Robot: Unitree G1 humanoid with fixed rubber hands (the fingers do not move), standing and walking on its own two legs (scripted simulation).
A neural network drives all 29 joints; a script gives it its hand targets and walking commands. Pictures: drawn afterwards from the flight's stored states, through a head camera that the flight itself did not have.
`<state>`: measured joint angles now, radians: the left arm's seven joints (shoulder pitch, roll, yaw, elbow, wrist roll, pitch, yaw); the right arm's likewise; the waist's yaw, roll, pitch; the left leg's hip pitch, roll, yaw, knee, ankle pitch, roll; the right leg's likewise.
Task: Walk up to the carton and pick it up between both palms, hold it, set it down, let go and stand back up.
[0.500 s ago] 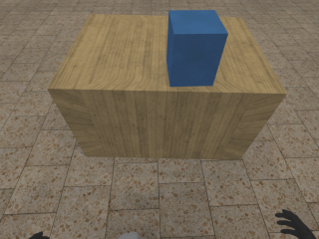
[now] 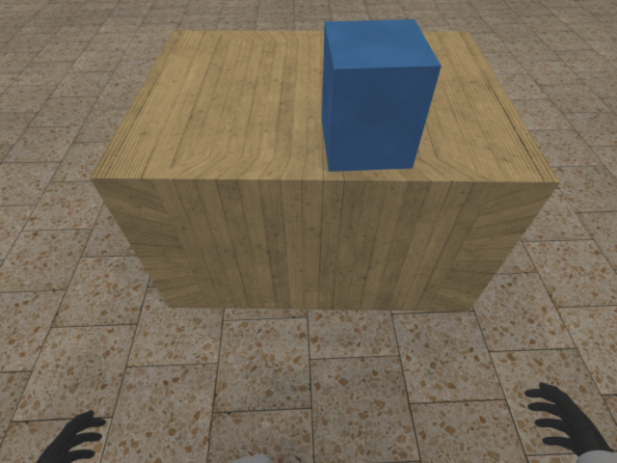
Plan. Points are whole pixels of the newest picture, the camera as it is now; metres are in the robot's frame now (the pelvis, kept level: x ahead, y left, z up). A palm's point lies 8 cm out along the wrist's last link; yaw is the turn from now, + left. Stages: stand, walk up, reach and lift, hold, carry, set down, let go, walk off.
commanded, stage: walk up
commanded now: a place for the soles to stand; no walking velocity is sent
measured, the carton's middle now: (370, 97) +0.85 -0.10 +0.00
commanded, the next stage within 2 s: none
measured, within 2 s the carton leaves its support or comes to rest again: neither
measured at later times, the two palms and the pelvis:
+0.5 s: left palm (129, 442) +0.16 +0.25 -0.06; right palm out of the picture +0.12 -0.41 -0.07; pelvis +0.04 -0.08 +0.00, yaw -2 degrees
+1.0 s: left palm (148, 369) +0.25 +0.25 -0.07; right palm (604, 347) +0.29 -0.40 -0.05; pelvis +0.19 -0.08 +0.00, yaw -1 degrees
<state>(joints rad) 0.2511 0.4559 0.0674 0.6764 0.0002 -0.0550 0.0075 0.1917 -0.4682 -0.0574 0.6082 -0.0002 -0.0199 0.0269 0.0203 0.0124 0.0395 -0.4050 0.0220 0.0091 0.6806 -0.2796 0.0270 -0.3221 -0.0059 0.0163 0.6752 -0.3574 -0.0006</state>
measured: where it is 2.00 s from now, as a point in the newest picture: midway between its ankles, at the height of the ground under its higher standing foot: (361, 392)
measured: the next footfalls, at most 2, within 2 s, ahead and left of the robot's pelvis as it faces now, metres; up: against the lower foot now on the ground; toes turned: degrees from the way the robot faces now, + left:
right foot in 0.48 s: +0.15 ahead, -0.22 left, +0.00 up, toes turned -2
left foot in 0.92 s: +0.29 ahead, +0.03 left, +0.00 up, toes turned +0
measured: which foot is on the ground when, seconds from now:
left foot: down 0.00-0.48, up 0.50-0.90, down 0.92-1.00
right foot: down 0.00-0.20, up 0.22-0.46, down 0.48-0.94, up 0.96-1.00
